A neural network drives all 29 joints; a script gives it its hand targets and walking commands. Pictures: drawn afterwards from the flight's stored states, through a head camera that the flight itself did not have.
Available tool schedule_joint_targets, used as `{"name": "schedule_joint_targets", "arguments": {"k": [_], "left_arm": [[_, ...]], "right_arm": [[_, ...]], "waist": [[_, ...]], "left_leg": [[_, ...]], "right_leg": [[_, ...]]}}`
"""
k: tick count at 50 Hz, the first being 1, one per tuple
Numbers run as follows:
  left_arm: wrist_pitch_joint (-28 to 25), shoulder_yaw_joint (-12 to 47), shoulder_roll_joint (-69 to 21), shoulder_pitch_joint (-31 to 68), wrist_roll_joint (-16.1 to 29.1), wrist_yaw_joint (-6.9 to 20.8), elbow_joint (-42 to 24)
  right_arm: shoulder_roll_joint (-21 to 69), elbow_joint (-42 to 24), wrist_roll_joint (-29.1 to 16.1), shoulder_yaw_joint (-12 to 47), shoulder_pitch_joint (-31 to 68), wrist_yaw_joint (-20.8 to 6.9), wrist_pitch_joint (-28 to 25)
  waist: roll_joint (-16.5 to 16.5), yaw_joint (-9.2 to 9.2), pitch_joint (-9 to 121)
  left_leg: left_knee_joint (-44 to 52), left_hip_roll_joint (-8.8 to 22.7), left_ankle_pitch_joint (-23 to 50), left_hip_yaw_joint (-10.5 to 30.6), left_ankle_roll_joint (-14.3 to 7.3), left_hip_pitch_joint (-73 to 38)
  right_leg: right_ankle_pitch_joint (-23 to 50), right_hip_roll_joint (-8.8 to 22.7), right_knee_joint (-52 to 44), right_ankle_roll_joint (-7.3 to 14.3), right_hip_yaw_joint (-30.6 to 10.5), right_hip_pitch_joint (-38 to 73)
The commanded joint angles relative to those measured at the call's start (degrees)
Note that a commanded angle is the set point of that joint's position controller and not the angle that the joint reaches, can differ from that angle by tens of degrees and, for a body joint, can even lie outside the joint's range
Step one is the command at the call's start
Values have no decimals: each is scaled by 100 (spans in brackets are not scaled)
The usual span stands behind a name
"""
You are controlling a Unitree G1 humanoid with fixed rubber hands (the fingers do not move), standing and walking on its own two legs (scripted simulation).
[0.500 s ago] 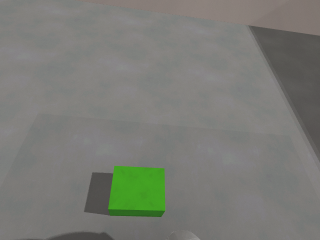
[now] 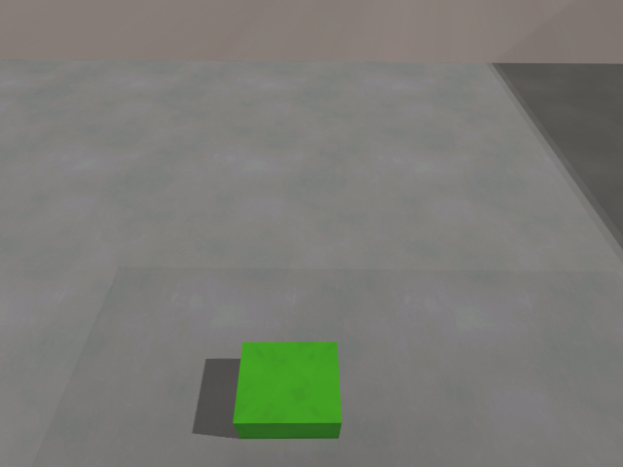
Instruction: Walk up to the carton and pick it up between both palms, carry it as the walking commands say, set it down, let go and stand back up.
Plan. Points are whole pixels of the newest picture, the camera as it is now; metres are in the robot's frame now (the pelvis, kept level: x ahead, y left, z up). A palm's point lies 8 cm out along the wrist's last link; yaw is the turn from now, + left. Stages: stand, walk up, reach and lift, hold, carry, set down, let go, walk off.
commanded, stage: walk up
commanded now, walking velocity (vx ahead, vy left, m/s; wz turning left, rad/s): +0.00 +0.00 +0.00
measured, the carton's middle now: (289, 389) +0.47 +0.06 -0.70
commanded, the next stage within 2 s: stand in 0.26 s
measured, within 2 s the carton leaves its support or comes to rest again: neither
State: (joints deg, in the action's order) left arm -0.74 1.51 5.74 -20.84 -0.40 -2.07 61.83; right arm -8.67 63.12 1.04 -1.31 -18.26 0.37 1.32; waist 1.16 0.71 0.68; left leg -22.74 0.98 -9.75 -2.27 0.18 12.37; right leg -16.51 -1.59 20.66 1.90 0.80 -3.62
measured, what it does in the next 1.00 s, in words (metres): stands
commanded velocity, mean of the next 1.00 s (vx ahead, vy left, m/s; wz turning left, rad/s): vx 0.00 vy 0.00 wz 0.00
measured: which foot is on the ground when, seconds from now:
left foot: down 0.00-1.00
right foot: down 0.00-1.00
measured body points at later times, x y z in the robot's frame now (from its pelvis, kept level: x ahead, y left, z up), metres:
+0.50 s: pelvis +0.00 +0.00 +0.00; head -0.01 +0.00 +0.45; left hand -0.04 +0.20 -0.17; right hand -0.04 -0.20 -0.17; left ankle +0.03 +0.12 -0.74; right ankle -0.06 -0.10 -0.74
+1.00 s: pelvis -0.03 +0.01 -0.04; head +0.10 +0.03 +0.38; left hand +0.11 +0.22 -0.19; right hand +0.12 -0.17 -0.19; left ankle +0.03 +0.12 -0.74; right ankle -0.06 -0.10 -0.74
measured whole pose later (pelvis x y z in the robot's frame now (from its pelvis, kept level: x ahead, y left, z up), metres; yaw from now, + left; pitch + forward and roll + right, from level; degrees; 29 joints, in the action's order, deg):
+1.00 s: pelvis -0.03 +0.01 -0.04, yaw +0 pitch +17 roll +0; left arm 30.3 -4.7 7.0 -4.8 -3.4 1.1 27.6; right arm -2.1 30.5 3.3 -3.1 -0.9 -1.2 29.9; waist -1.9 0.8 0.5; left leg -44.2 0.5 -14.6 -2.2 -1.5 46.8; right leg -24.1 -0.7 46.7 0.7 0.8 -39.8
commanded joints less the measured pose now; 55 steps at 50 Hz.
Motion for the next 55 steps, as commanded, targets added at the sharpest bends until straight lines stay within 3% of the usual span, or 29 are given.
{"name": "schedule_joint_targets", "arguments": {"k": [1,6,13,15,16,23,24,25,26,27,29,31,33,35,37,40,41,43,44,45,46,47,49,50,51,52,53,54,55], "left_arm": [[-187,-184,649,-191,19,-77,-88],[-155,-148,691,-363,27,-64,75],[-81,-34,417,-392,-43,-32,246],[-119,-55,420,-365,-2,-43,227],[-113,-109,601,-335,47,-22,303],[-72,-137,440,-465,-15,-55,338],[-30,-120,1551,4198,170,2,-2960],[518,-42,1194,4907,438,-86,-3299],[997,39,1380,3822,288,-127,-3089],[1313,130,1258,4051,492,-25,-3497],[2158,256,1344,2817,1029,-67,-2536],[2954,407,1189,2350,1152,45,-2916],[3524,381,1062,1562,1188,141,-2752],[3949,85,1248,879,959,273,-2436],[3883,-270,924,827,559,243,-2440],[3548,-540,920,1252,-87,281,-3347],[3442,-551,1045,1560,-276,320,-3297],[3314,-511,642,1992,-217,290,-3677],[3087,-932,1116,2338,-649,255,-4353],[2986,-915,928,2548,-436,271,-4217],[2790,-1043,1089,2649,-669,255,-4453],[2734,-973,943,2534,-421,273,-4570],[2610,-825,843,2226,-214,338,-4806],[2410,-776,984,2704,71,373,-5690],[2498,-1209,1077,2237,-89,386,-4959],[2513,-1009,864,2019,39,396,-5108],[2683,-623,795,2104,335,367,-5144],[2865,-618,760,2245,275,343,-5223],[2953,-764,1068,2020,322,371,-5381]], "right_arm": [[-370,147,-18,-12,-388,110,-127],[-298,176,21,47,-434,152,-129],[-268,307,-44,97,-564,128,-116],[-238,331,-86,72,-568,153,-137],[-399,386,-40,21,-445,168,-147],[-253,419,-39,40,-573,163,-100],[-767,-3057,-183,122,4439,134,-176],[-788,-3129,-318,448,4537,256,282],[-680,-2080,-558,370,3178,370,765],[-751,-3291,-682,606,3947,431,1033],[-460,-2706,-1096,665,2844,749,1878],[-672,-2505,-1261,717,2296,603,2563],[-326,-2050,-1248,875,1643,433,3193],[-125,-1752,-1495,1040,1317,265,3709],[84,-1872,-775,635,863,127,3767],[-124,-2996,-329,58,1520,-56,3321],[-307,-3310,-180,-146,1709,-64,3210],[-456,-3593,72,-381,1907,-80,3105],[-561,-3753,386,-795,2101,-34,2909],[-586,-4101,464,-687,2550,-38,2750],[-482,-4219,586,-838,2365,-44,2600],[-645,-4366,454,-582,2714,-106,2481],[-639,-4522,155,-485,2396,-237,2310],[-802,-5214,94,-670,2919,-187,2168],[-878,-5097,152,-641,2822,-139,2230],[-733,-4815,68,-484,2456,-147,2311],[-1051,-4724,-53,-599,2716,-232,2341],[-1077,-4684,-212,-749,2446,-214,2495],[-741,-4818,-460,-261,2354,-211,2655]], "waist": [[-70,8,-658],[167,-4,-611],[-333,26,-640],[25,115,-490],[52,-17,-542],[-260,22,-766],[-462,-737,205],[-952,-340,788],[-634,-155,574],[-636,-95,752],[-406,-194,651],[-257,63,1145],[-171,-86,1360],[369,-454,1565],[337,-232,1843],[445,-15,1428],[-67,114,1719],[-241,179,1442],[35,-86,1998],[-643,150,2022],[-317,309,2496],[-737,105,2612],[95,-194,3527],[47,113,4126],[61,-122,4393],[-50,-208,3874],[194,92,3754],[750,-52,3749],[199,-342,3729]], "left_leg": [[161,412,786,451,-44,-105],[137,495,878,511,-28,-374],[175,508,846,513,-67,-166],[132,548,897,571,-37,-375],[109,516,671,371,-58,-258],[158,522,476,494,-92,-299],[-909,-261,-1304,315,-449,415],[-1414,164,-1544,265,-438,454],[-1419,349,-1212,235,-265,377],[-1581,194,-1119,-8,-257,390],[-1494,219,-516,270,-258,305],[-1517,180,-240,376,-280,67],[-1645,13,668,353,-344,147],[-1662,-75,1354,406,-315,446],[-1511,-126,1705,501,-318,651],[-1583,-36,2211,627,-245,370],[-1689,-30,2029,677,-297,255],[-1800,-171,1893,561,-281,587],[-2018,-174,1838,436,-155,872],[-2204,-153,1979,519,-252,863],[-2346,-66,2401,609,-203,710],[-2594,-126,2602,707,-284,709],[-3017,-52,3129,689,-86,133],[-3136,12,3588,822,-8,255],[-3189,38,3634,741,3,56],[-3234,-92,2726,471,13,605],[-3048,-107,2633,615,-2,99],[-3165,-62,2243,548,56,-7],[-3120,-162,1753,411,-14,267]], "right_leg": [[1581,818,-554,83,-517,-405],[1453,805,-446,106,-469,-500],[1167,725,-556,74,-276,-402],[1603,882,-387,147,-414,-441],[1362,811,-380,150,-369,-437],[740,678,-490,54,-352,-829],[-1478,551,317,301,-398,-3199],[-2133,661,543,243,-317,-3710],[-1549,731,576,137,-291,-3092],[-1542,638,508,165,-482,-3453],[-537,616,611,175,-381,-3450],[-656,516,782,299,-390,-3987],[289,534,985,247,-603,-4079],[1472,451,1117,167,-697,-3538],[2335,208,1283,131,-533,-2854],[1541,59,1215,198,-398,-3707],[1474,29,1202,224,-416,-3603],[1623,52,1481,107,-287,-3630],[1557,79,1823,128,-350,-3642],[1806,66,1930,-54,-351,-3833],[1763,42,2250,-64,-238,-4101],[1995,34,2346,-105,-315,-4119],[1516,-94,2844,10,-186,-4675],[2072,-110,2989,-74,-131,-4751],[2017,-95,2856,-54,-302,-4564],[1817,-27,3041,-53,-189,-4376],[1171,-109,2956,-69,24,-5015],[612,-70,2925,79,-97,-5346],[505,-2,2839,77,-100,-4894]]}}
